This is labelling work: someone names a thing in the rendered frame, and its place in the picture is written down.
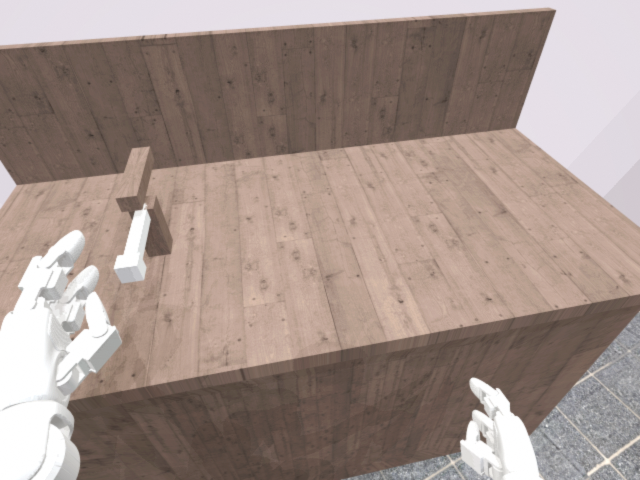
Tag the tap lever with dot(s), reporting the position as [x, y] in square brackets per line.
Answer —
[130, 267]

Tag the robot right hand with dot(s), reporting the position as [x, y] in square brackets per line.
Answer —
[508, 447]

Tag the counter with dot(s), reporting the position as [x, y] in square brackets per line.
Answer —
[346, 227]

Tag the left robot forearm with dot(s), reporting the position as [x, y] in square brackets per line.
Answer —
[35, 442]

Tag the robot left hand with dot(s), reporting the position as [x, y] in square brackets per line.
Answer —
[36, 335]

